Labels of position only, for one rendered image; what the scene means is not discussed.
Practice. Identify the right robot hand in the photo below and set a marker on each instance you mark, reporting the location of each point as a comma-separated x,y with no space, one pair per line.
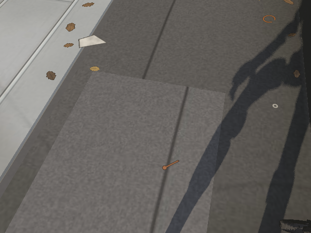
295,225

